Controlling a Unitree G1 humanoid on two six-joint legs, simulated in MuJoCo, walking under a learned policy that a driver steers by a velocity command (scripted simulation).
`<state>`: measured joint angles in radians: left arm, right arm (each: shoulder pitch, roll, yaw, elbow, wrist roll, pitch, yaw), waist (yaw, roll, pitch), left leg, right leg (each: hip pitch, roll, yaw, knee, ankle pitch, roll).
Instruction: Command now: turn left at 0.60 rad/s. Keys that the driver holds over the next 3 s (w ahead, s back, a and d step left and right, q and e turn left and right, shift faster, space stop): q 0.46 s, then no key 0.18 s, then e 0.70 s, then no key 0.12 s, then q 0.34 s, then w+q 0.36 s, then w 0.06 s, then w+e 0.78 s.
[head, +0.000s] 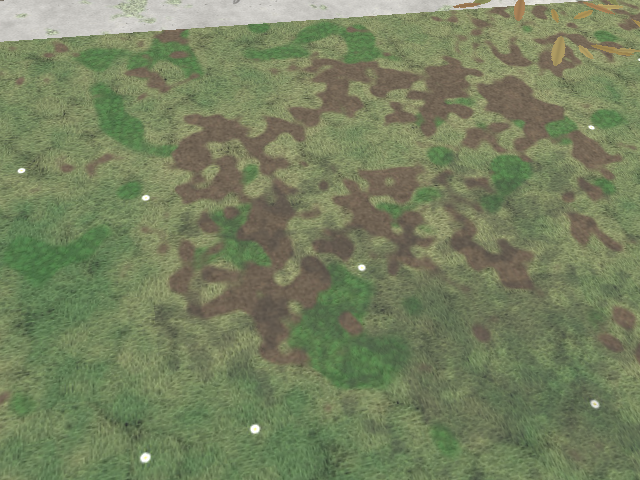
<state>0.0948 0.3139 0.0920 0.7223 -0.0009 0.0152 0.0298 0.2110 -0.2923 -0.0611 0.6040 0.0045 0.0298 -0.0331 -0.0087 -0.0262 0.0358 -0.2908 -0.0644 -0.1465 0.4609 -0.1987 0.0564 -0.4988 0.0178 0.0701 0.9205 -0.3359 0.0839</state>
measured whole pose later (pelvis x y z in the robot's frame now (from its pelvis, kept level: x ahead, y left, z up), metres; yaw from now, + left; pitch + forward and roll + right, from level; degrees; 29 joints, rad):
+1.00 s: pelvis -0.03 +0.02 -0.01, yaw +14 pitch +0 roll +1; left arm 0.23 0.31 0.07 0.77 -0.02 0.06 0.02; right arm 0.09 -0.23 -0.04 0.70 -0.02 0.02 -0.03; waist 0.02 -0.02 0.06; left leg -0.21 0.00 0.12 0.47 -0.26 0.05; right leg -0.37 -0.06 -0.01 0.88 -0.47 0.09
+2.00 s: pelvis +0.01 +0.01 -0.01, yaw +11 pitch +2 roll -1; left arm 0.32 0.29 0.07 0.72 0.00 -0.03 0.03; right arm 0.16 -0.32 -0.07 0.69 0.03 0.00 0.00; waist 0.04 0.02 0.01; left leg -0.55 0.03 -0.06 1.04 -0.37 -0.01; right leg -0.13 0.00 -0.09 0.42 -0.32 -0.03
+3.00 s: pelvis +0.47 +0.19 +0.00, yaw +0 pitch +2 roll -1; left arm 0.31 0.29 0.06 0.68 -0.01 -0.05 -0.01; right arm 0.14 -0.31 -0.03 0.65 -0.02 -0.10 0.00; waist 0.04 0.03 0.05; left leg -0.64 0.10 -0.10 0.97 -0.25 -0.06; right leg -0.21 0.13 0.08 0.36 -0.17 -0.10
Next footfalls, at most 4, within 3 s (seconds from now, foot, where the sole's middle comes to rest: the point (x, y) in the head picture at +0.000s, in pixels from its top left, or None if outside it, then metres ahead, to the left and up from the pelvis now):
0.20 right None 0.06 -0.14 -0.78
0.64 left None -0.02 0.13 -0.78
1.14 right None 0.01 -0.10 -0.78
1.62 left None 0.04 0.14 -0.78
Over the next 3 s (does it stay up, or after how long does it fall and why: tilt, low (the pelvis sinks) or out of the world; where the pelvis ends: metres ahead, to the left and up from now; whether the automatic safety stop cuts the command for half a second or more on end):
stays up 0.47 0.19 0.00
